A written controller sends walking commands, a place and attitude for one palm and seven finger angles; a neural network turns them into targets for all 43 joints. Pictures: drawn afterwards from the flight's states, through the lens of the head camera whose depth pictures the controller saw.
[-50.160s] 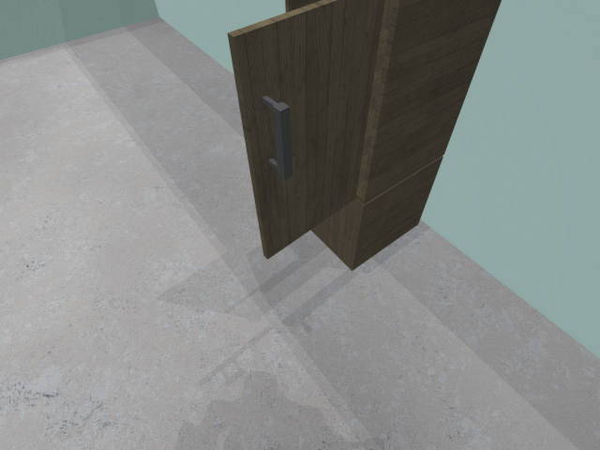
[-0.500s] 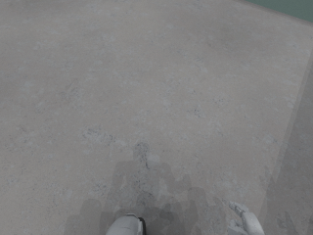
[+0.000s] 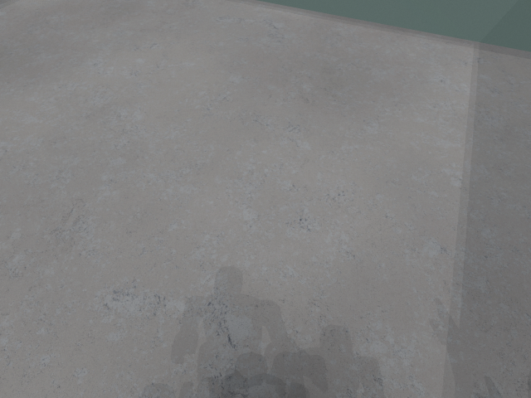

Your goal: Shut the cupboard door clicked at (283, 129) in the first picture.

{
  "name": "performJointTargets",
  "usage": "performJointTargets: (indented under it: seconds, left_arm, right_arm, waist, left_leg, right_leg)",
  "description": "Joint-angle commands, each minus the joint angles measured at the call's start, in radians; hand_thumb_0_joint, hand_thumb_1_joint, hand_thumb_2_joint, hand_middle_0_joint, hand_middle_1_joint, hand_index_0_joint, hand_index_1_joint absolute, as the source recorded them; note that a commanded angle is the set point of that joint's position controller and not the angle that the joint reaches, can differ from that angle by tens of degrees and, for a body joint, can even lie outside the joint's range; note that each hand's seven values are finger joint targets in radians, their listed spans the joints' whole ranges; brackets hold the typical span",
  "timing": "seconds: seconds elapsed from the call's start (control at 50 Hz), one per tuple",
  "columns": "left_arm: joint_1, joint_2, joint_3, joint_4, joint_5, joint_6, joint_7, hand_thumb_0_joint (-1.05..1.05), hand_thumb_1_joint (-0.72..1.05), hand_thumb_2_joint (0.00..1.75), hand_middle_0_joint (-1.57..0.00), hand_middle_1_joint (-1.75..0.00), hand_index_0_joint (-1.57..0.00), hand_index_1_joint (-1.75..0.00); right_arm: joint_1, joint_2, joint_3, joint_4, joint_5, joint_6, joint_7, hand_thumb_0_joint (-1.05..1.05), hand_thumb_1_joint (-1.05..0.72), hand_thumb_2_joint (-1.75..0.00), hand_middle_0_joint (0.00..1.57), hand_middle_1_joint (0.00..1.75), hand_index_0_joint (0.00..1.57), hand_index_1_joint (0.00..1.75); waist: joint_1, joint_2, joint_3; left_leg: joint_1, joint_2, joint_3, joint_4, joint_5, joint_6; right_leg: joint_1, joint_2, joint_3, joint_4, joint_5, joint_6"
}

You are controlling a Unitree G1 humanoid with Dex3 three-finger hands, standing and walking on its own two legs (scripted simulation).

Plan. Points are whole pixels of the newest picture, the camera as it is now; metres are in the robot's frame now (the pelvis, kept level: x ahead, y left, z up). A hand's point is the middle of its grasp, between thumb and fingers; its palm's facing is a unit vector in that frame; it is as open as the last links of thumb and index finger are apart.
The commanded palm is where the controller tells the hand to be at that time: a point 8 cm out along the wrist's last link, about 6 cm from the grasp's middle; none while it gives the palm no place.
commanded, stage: turn to face it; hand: left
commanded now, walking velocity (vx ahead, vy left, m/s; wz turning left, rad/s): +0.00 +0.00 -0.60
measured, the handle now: out of the picture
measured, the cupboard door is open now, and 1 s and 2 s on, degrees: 20 20 20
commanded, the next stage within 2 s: none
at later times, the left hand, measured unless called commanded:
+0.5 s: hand (145, 348) +0.21 +0.23 -0.14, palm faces -0.24 -0.95 -0.22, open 7.4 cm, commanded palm none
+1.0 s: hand (194, 332) +0.25 +0.15 -0.16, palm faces -0.54 -0.82 -0.20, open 7.4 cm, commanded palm none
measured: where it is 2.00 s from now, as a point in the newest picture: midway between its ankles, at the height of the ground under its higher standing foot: outside the picture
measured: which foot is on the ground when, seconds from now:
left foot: up 0.00-0.28, down 0.30-0.66, up 0.68-0.96, down 0.98-1.00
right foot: down 0.00-0.30, up 0.32-0.66, down 0.68-0.98, up 1.00-1.00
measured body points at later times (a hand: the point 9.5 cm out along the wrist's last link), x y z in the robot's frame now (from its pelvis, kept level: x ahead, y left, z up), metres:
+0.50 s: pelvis +0.05 +0.05 +0.02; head +0.10 +0.06 +0.47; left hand +0.22 +0.28 -0.13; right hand +0.06 -0.21 -0.11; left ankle +0.09 +0.16 -0.72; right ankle +0.00 -0.08 -0.65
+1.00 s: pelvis +0.06 +0.04 +0.00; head +0.11 +0.03 +0.45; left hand +0.27 +0.20 -0.14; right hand -0.02 -0.23 -0.12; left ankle +0.15 +0.13 -0.73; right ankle +0.00 -0.09 -0.72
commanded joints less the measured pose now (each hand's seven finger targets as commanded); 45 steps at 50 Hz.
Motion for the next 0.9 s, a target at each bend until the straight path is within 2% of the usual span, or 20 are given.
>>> performJointTargets:
  seconds: [0.0,0.04,0.06,0.16,0.22,0.24,0.26,0.28,0.3,0.32,0.36,0.4,0.54,0.6,0.62,0.64,0.66,0.7,0.76,0.88]
  left_arm:
    - [0.152,0.221,0.06,-0.029,-0.006,-0.016,0.045,0.0,0.9,0.9,-0.2,-0.3,-0.2,-0.3]
    - [0.081,0.202,0.058,-0.057,-0.004,-0.009,0.047,0.0,0.9,0.9,-0.2,-0.3,-0.2,-0.3]
    - [0.059,0.203,0.057,-0.066,-0.001,-0.009,0.044,0.0,0.9,0.9,-0.2,-0.3,-0.2,-0.3]
    - [0.039,0.231,0.071,-0.074,0.002,0.001,0.024,0.0,0.9,0.9,-0.2,-0.3,-0.2,-0.3]
    - [-0.004,0.227,0.074,-0.09,-0.002,0.011,0.019,0.0,0.9,0.9,-0.2,-0.3,-0.2,-0.3]
    - [-0.026,0.214,0.07,-0.102,-0.009,0.014,0.017,0.0,0.9,0.9,-0.2,-0.3,-0.2,-0.3]
    - [-0.009,0.16,0.061,-0.123,-0.017,0.02,0.013,0.0,0.9,0.9,-0.2,-0.3,-0.2,-0.3]
    - [0.006,0.13,0.051,-0.145,-0.02,0.019,0.006,0.0,0.9,0.9,-0.2,-0.3,-0.2,-0.3]
    - [-0.027,0.163,0.052,-0.144,-0.007,0.023,0.003,0.0,0.9,0.9,-0.2,-0.3,-0.2,-0.3]
    - [-0.039,0.171,0.056,-0.143,-0.003,0.023,0.0,0.0,0.9,0.9,-0.2,-0.3,-0.2,-0.3]
    - [-0.044,0.158,0.054,-0.135,-0.008,0.029,-0.018,0.0,0.9,0.9,-0.2,-0.3,-0.2,-0.3]
    - [-0.037,0.145,0.048,-0.137,-0.009,0.04,-0.027,0.0,0.9,0.9,-0.2,-0.3,-0.2,-0.3]
    - [-0.086,0.14,0.037,-0.164,-0.005,0.037,-0.035,0.0,0.9,0.9,-0.2,-0.3,-0.2,-0.3]
    - [-0.006,0.171,0.042,-0.145,-0.005,0.026,-0.032,0.0,0.9,0.9,-0.2,-0.3,-0.2,-0.3]
    - [0.054,0.227,0.052,-0.129,0.0,0.017,-0.025,0.0,0.9,0.9,-0.2,-0.3,-0.2,-0.3]
    - [0.102,0.339,0.072,-0.118,0.009,0.004,-0.011,0.0,0.9,0.9,-0.2,-0.3,-0.2,-0.3]
    - [0.146,0.374,0.071,-0.106,-0.007,0.005,0.0,0.0,0.9,0.9,-0.2,-0.3,-0.2,-0.3]
    - [0.044,0.323,0.069,-0.127,-0.004,0.006,0.019,0.0,0.9,0.9,-0.2,-0.3,-0.2,-0.3]
    - [-0.054,0.268,0.051,-0.159,-0.001,0.008,0.02,0.0,0.9,0.9,-0.2,-0.3,-0.2,-0.3]
    - [-0.051,0.284,0.063,-0.146,0.003,0.019,0.009,0.0,0.9,0.9,-0.2,-0.3,-0.2,-0.3]
  right_arm:
    - [-0.072,-0.1,-0.022,-0.134,0.011,-0.023,-0.018,0.0,-0.9,-0.9,0.2,0.3,0.2,0.3]
    - [-0.065,-0.08,-0.018,-0.128,0.01,-0.019,-0.01,0.0,-0.9,-0.9,0.2,0.3,0.2,0.3]
    - [-0.049,-0.067,-0.016,-0.126,0.009,-0.012,-0.007,0.0,-0.9,-0.9,0.2,0.3,0.2,0.3]
    - [-0.052,-0.066,-0.021,-0.15,0.013,-0.011,-0.006,0.0,-0.9,-0.9,0.2,0.3,0.2,0.3]
    - [0.008,-0.081,-0.025,-0.149,0.016,-0.021,-0.011,0.0,-0.9,-0.9,0.2,0.3,0.2,0.3]
    - [0.053,-0.11,-0.029,-0.136,0.013,-0.031,-0.014,0.0,-0.9,-0.9,0.2,0.3,0.2,0.3]
    - [0.089,-0.19,-0.039,-0.135,0.0,-0.044,-0.018,0.0,-0.9,-0.9,0.2,0.3,0.2,0.3]
    - [0.108,-0.269,-0.054,-0.148,-0.01,-0.041,-0.02,0.0,-0.9,-0.9,0.2,0.3,0.2,0.3]
    - [0.104,-0.265,-0.051,-0.149,-0.016,-0.04,-0.023,0.0,-0.9,-0.9,0.2,0.3,0.2,0.3]
    - [0.064,-0.249,-0.045,-0.165,-0.018,-0.042,-0.024,0.0,-0.9,-0.9,0.2,0.3,0.2,0.3]
    - [-0.004,-0.214,-0.036,-0.191,-0.019,-0.036,-0.023,0.0,-0.9,-0.9,0.2,0.3,0.2,0.3]
    - [-0.011,-0.207,-0.033,-0.189,-0.016,-0.034,-0.023,0.0,-0.9,-0.9,0.2,0.3,0.2,0.3]
    - [0.016,-0.239,-0.053,-0.167,-0.015,-0.024,-0.007,0.0,-0.9,-0.9,0.2,0.3,0.2,0.3]
    - [-0.017,-0.251,-0.057,-0.172,-0.007,-0.017,0.0,0.0,-0.9,-0.9,0.2,0.3,0.2,0.3]
    - [-0.017,-0.224,-0.056,-0.182,0.001,-0.015,0.008,0.0,-0.9,-0.9,0.2,0.3,0.2,0.3]
    - [-0.046,-0.141,-0.036,-0.224,0.006,-0.013,0.013,0.0,-0.9,-0.9,0.2,0.3,0.2,0.3]
    - [-0.093,-0.158,-0.029,-0.248,0.005,-0.001,0.006,0.0,-0.9,-0.9,0.2,0.3,0.2,0.3]
    - [-0.089,-0.167,-0.031,-0.233,0.008,-0.002,-0.005,0.0,-0.9,-0.9,0.2,0.3,0.2,0.3]
    - [-0.037,-0.152,-0.029,-0.19,0.004,-0.001,0.004,0.0,-0.9,-0.9,0.2,0.3,0.2,0.3]
    - [0.006,-0.125,-0.027,-0.19,0.011,-0.01,0.001,0.0,-0.9,-0.9,0.2,0.3,0.2,0.3]
  waist:
    - [0.061,-0.223,-0.18]
    - [0.026,-0.106,-0.183]
    - [0.012,-0.117,-0.18]
    - [0.012,-0.174,-0.137]
    - [-0.025,-0.185,-0.143]
    - [-0.048,-0.136,-0.158]
    - [-0.054,0.087,-0.187]
    - [-0.054,0.292,-0.178]
    - [-0.068,0.216,-0.156]
    - [-0.041,0.188,-0.126]
    - [-0.015,0.118,-0.095]
    - [-0.011,0.152,-0.123]
    - [-0.031,0.2,-0.112]
    - [0.021,0.142,-0.122]
    - [0.048,0.028,-0.144]
    - [0.078,-0.292,-0.142]
    - [0.105,-0.271,-0.135]
    - [0.052,-0.317,-0.124]
    - [-0.006,-0.207,-0.137]
    - [-0.011,-0.197,-0.12]
  left_leg:
    - [-0.397,-0.014,-0.207,0.411,-0.08,-0.049]
    - [-0.326,0.005,-0.199,0.328,-0.007,-0.056]
    - [-0.284,-0.001,-0.184,0.266,0.01,-0.061]
    - [-0.183,-0.048,-0.144,0.013,0.077,-0.066]
    - [-0.022,-0.061,-0.151,-0.216,0.21,-0.059]
    - [0.106,-0.037,-0.153,-0.342,0.306,-0.053]
    - [0.217,0.149,-0.348,-0.449,0.41,0.009]
    - [0.229,0.379,-0.542,-0.495,0.547,0.135]
    - [0.164,0.406,-0.555,-0.489,0.566,0.187]
    - [0.143,0.389,-0.521,-0.468,0.642,0.197]
    - [0.116,0.302,-0.339,-0.438,0.716,0.167]
    - [0.146,0.264,-0.23,-0.421,0.731,0.143]
    - [0.131,0.286,-0.124,-0.389,0.672,0.12]
    - [0.029,0.255,-0.069,-0.257,0.544,0.05]
    - [-0.073,0.203,-0.03,-0.127,0.415,-0.001]
    - [-0.319,0.046,0.045,0.115,-0.06,-0.068]
    - [-0.359,0.013,-0.096,0.288,-0.155,-0.066]
    - [-0.433,0.033,-0.191,0.393,-0.055,-0.069]
    - [-0.292,0.031,-0.158,0.286,0.065,-0.084]
    - [-0.107,-0.039,-0.125,-0.091,0.11,-0.07]
  right_leg:
    - [0.396,-0.358,0.48,-0.229,0.834,-0.248]
    - [0.307,-0.292,0.359,-0.22,0.719,-0.199]
    - [0.261,-0.271,0.328,-0.227,0.679,-0.182]
    - [0.173,-0.211,0.349,-0.221,0.595,-0.149]
    - [0.08,-0.166,0.361,-0.164,0.48,-0.091]
    - [0.0,-0.13,0.334,-0.117,0.405,-0.05]
    - [-0.13,-0.011,0.241,0.012,0.138,0.01]
    - [-0.23,0.057,0.092,0.253,-0.312,0.06]
    - [-0.229,0.019,0.119,0.425,-0.334,0.064]
    - [-0.26,-0.01,0.116,0.512,-0.309,0.069]
    - [-0.235,-0.041,0.084,0.509,-0.225,0.083]
    - [-0.194,-0.044,0.047,0.427,-0.187,0.091]
    - [-0.064,-0.023,-0.031,0.146,-0.124,0.07]
    - [0.136,-0.012,-0.044,-0.114,0.079,0.044]
    - [0.269,-0.081,0.046,-0.216,0.182,0.011]
    - [0.381,-0.343,0.404,-0.308,0.407,-0.091]
    - [0.29,-0.429,0.484,-0.311,0.523,-0.185]
    - [0.268,-0.357,0.467,-0.311,0.414,-0.196]
    - [0.168,-0.254,0.289,-0.262,0.439,-0.146]
    - [0.056,-0.217,0.377,-0.235,0.325,-0.131]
